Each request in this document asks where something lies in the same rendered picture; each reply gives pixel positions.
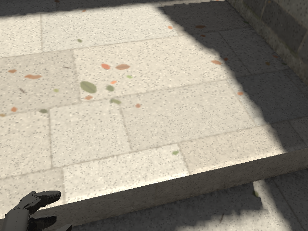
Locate robot left hand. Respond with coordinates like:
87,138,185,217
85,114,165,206
1,191,72,231

